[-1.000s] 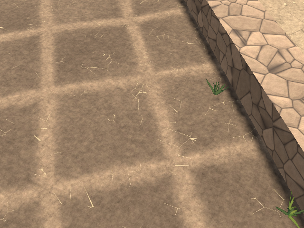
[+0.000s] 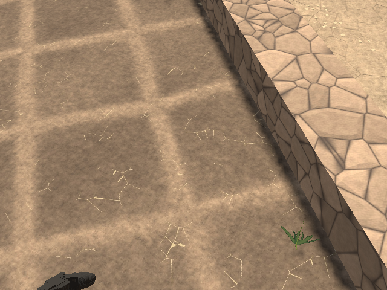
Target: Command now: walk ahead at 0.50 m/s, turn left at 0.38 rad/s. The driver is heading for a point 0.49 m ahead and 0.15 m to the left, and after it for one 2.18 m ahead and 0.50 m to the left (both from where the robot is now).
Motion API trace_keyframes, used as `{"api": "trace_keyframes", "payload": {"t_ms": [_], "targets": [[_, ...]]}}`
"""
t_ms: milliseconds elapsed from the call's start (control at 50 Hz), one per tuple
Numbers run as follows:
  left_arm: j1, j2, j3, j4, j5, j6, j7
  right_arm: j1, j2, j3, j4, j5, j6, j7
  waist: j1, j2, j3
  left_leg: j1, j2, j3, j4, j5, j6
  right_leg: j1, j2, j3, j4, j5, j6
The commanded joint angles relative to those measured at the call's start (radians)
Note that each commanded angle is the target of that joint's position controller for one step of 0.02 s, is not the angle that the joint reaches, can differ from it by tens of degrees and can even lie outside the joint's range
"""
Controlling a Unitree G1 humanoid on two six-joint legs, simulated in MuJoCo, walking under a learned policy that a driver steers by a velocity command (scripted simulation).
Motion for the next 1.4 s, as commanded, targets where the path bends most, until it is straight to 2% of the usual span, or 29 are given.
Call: {"api": "trace_keyframes", "payload": {"t_ms": [20,60,80,160,340,420,460,480,500,520,540,560,600,700,740,820,900,940,960,980,1000,1060,1140,1260,1280,1300,1320,1360,1400], "targets": [[0.345,0.178,0.056,0.035,-0.002,0.008,0.016,-0.024,-0.132,-0.02,-0.109,0.032,-0.04,0.001,0.181,-0.197,-0.246,-0.651,0.046,-0.071,0.551,-0.053,0.018,0.741,-0.379,0.561,-0.222,-0.225,-0.201],[0.218,0.115,0.035,0.028,-0.003,0.007,0.014,-0.095,-0.114,-0.026,-0.124,0.017,-0.026,-0.006,0.129,-0.116,-0.094,-0.603,0.119,-0.041,0.487,0.098,0.015,0.488,-0.302,0.346,-0.29,-0.129,-0.152],[0.18,0.096,0.029,0.029,0.004,0.002,0.012,-0.083,-0.099,-0.031,-0.124,0.012,-0.012,-0.006,0.096,-0.135,-0.057,-0.55,0.146,-0.049,0.45,0.146,0.013,0.402,-0.272,0.267,-0.329,-0.085,-0.137],[0.159,0.127,0.045,0.054,0.01,-0.012,0.017,-0.092,-0.044,-0.027,-0.16,0.009,0.027,-0.001,0.055,-0.1,-0.009,-0.536,0.169,-0.043,0.381,0.255,-0.009,0.304,-0.262,0.092,-0.408,0.07,-0.155],[0.251,0.198,0.068,0.092,-0.008,0.019,0.038,-0.35,-0.018,-0.01,-0.273,0.002,0.023,0.048,0.137,-0.052,0.064,-0.549,0.133,0.067,-0.04,0.493,0.011,0.45,-0.263,-0.139,-0.396,0.168,-0.118],[0.254,0.24,0.082,0.095,-0.027,0.05,0.041,-0.351,-0.059,-0.027,-0.315,0.001,0.03,0.065,0.099,-0.088,0.033,-0.467,0.065,0.142,-0.091,0.319,0.072,0.565,-0.292,-0.188,-0.237,0.529,-0.08],[0.226,0.254,0.085,0.086,-0.035,0.067,0.045,-0.147,-0.125,-0.068,-0.273,0.006,0.033,0.06,-0.026,-0.091,-0.084,-0.184,-0.029,0.195,-0.152,0.308,0.126,0.525,-0.253,-0.232,0.065,0.761,-0.044],[0.24,0.227,0.074,0.078,-0.022,0.065,0.047,0.023,-0.2,-0.107,-0.226,0.009,0.04,0.042,-0.1,-0.032,-0.176,0.116,-0.022,0.112,-0.182,0.347,0.169,0.335,-0.214,-0.24,0.334,0.587,0.002],[0.309,0.08,0.031,0.023,0.022,0.044,0.037,0.028,-0.324,-0.129,-0.22,0.016,0.041,0.026,-0.002,0.248,-0.222,0.431,0.239,-0.397,-0.246,0.265,0.32,-0.118,-0.044,-0.211,0.702,-0.274,0.068],[0.259,0.11,0.023,-0.003,-0.009,-0.002,0.024,0.043,-0.291,-0.109,-0.266,0.003,0.022,0.034,-0.028,0.195,-0.4,0.546,0.362,-0.803,-0.429,0.119,0.432,-0.277,0.053,0.053,0.878,-0.501,0.071],[0.145,0.176,0.041,-0.035,-0.05,-0.026,0.016,0.007,-0.221,-0.087,-0.264,-0.011,0.007,0.04,-0.057,0.109,-0.284,0.491,0.344,-0.673,-0.452,0.277,0.373,-0.374,0.004,0.101,0.888,-0.423,0.049],[0.127,0.165,0.034,-0.041,-0.045,-0.037,0.018,-0.047,-0.189,-0.078,-0.27,-0.01,-0.002,0.038,-0.021,0.064,-0.193,0.358,0.304,-0.517,-0.424,0.461,0.338,-0.357,-0.036,0.097,0.822,-0.351,0.033],[0.16,0.188,0.05,-0.013,-0.001,-0.021,0.032,-0.179,-0.126,-0.059,-0.305,-0.016,0.0,0.03,0.066,0.0,-0.114,0.09,0.235,-0.309,-0.41,0.783,0.283,-0.198,-0.095,0.098,0.686,-0.283,0.045],[0.145,0.121,0.035,-0.041,0.015,0.038,0.041,-0.179,-0.182,-0.075,-0.313,-0.012,0.015,-0.001,0.101,0.016,-0.109,-0.096,0.16,-0.17,-0.418,1.004,0.261,-0.086,-0.038,0.061,0.422,-0.15,0.102],[0.095,0.11,0.027,-0.054,0.013,0.042,0.037,-0.172,-0.179,-0.075,-0.311,0.0,0.034,-0.016,0.082,0.052,-0.127,-0.107,0.119,-0.141,-0.395,0.942,0.22,-0.044,-0.004,0.058,0.285,-0.018,0.111],[0.048,0.107,0.018,-0.049,0.002,0.037,0.01,-0.143,-0.124,-0.051,-0.284,-0.015,0.048,-0.025,0.034,0.088,-0.142,-0.053,0.137,-0.133,-0.374,0.794,0.18,0.023,-0.004,0.055,0.112,0.16,0.098],[0.077,0.139,0.029,-0.038,0.014,0.019,-0.004,-0.165,-0.091,-0.027,-0.245,-0.028,0.03,-0.015,0.065,0.088,-0.107,-0.003,0.167,-0.155,-0.27,0.764,0.152,0.101,-0.005,0.047,-0.042,0.136,0.018],[0.089,0.215,0.044,-0.045,0.029,0.013,0.003,-0.096,-0.089,-0.027,-0.236,-0.047,0.017,-0.016,0.031,-0.017,-0.139,-0.044,0.043,-0.09,-0.126,0.588,0.07,0.266,-0.093,0.156,-0.06,0.652,-0.054],[0.102,0.235,0.047,-0.047,0.035,0.023,0.005,-0.008,-0.08,-0.024,-0.226,-0.046,0.015,-0.022,0.0,-0.143,-0.208,-0.149,-0.028,-0.037,0.013,0.347,0.006,0.4,-0.207,0.293,-0.034,0.8,-0.194],[0.133,0.17,0.035,-0.044,0.015,0.04,0.006,-0.055,-0.101,-0.024,-0.233,-0.051,0.026,-0.029,0.048,-0.221,-0.238,-0.217,-0.057,-0.004,0.125,0.049,-0.041,0.425,-0.283,0.435,-0.091,0.734,-0.287],[0.172,0.148,0.025,-0.033,0.004,0.049,0.001,-0.121,-0.126,-0.032,-0.259,-0.036,0.045,-0.03,0.079,-0.229,-0.22,-0.311,-0.056,-0.027,0.235,-0.194,-0.056,0.44,-0.311,0.537,-0.144,0.576,-0.313],[0.127,0.235,0.054,-0.06,-0.008,0.068,0.007,-0.189,-0.128,-0.043,-0.271,-0.017,0.095,-0.038,0.078,-0.114,-0.139,-0.402,-0.024,-0.061,0.362,-0.122,-0.067,0.333,-0.254,0.522,-0.213,0.126,-0.228],[0.077,0.198,0.061,-0.082,-0.011,0.116,0.038,-0.184,-0.058,-0.03,-0.253,-0.013,0.086,-0.044,0.062,-0.177,-0.125,-0.254,-0.047,-0.005,0.086,0.009,-0.079,0.207,-0.119,0.398,-0.253,-0.058,-0.148],[0.08,0.206,0.076,-0.105,-0.03,0.149,0.056,-0.112,-0.078,-0.042,-0.223,-0.012,0.059,-0.019,0.033,-0.193,-0.138,-0.033,-0.053,0.019,-0.298,0.238,-0.023,0.127,-0.081,0.437,-0.229,-0.214,-0.101],[0.097,0.183,0.069,-0.107,-0.03,0.151,0.06,-0.086,-0.122,-0.055,-0.222,-0.022,0.058,-0.021,0.03,-0.139,-0.134,0.053,0.044,-0.048,-0.366,0.23,0.016,0.035,-0.038,0.398,-0.161,-0.298,-0.053],[0.079,0.134,0.058,-0.137,-0.027,0.145,0.057,-0.081,-0.217,-0.077,-0.23,-0.054,0.062,-0.026,0.043,0.105,-0.093,0.078,0.267,-0.303,-0.463,0.156,0.126,-0.155,0.09,0.232,0.072,-0.4,0.003],[0.085,0.167,0.071,-0.15,-0.02,0.129,0.052,-0.155,-0.228,-0.078,-0.254,-0.089,0.057,-0.022,0.059,0.258,-0.061,-0.051,0.42,-0.478,-0.518,0.271,0.237,-0.187,0.117,0.149,0.321,-0.473,0.04],[0.182,0.225,0.099,-0.087,-0.02,0.135,0.049,-0.288,-0.124,-0.046,-0.299,-0.064,0.039,-0.035,0.119,0.114,-0.048,-0.068,0.324,-0.29,-0.469,0.407,0.186,-0.155,0.083,0.175,0.55,-0.368,0.066],[0.218,0.186,0.091,-0.064,-0.015,0.156,0.055,-0.301,-0.104,-0.036,-0.301,-0.032,0.035,-0.04,0.11,0.096,-0.038,-0.018,0.272,-0.17,-0.429,0.528,0.153,-0.193,0.07,0.154,0.664,-0.292,0.101]]}}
